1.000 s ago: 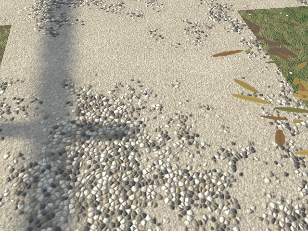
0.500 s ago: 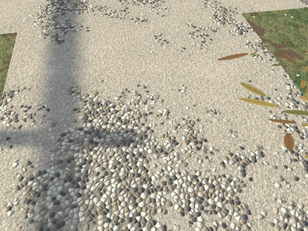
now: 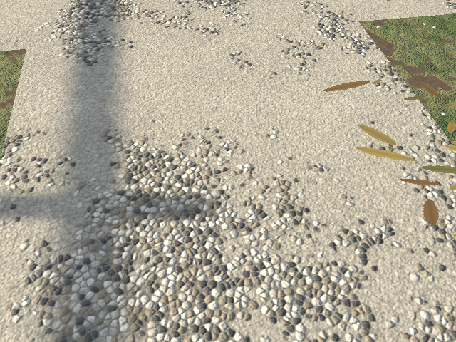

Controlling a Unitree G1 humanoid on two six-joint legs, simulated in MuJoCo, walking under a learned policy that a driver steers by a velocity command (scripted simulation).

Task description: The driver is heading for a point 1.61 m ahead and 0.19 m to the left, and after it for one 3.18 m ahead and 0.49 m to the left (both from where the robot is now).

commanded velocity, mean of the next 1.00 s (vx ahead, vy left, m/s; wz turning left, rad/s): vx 0.38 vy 0.00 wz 0.13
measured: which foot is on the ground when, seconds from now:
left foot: down 0.00-0.42, up 0.44-0.90, down 0.92-1.00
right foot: down 0.00-0.06, up 0.08-0.38, down 0.40-0.94, up 0.96-1.00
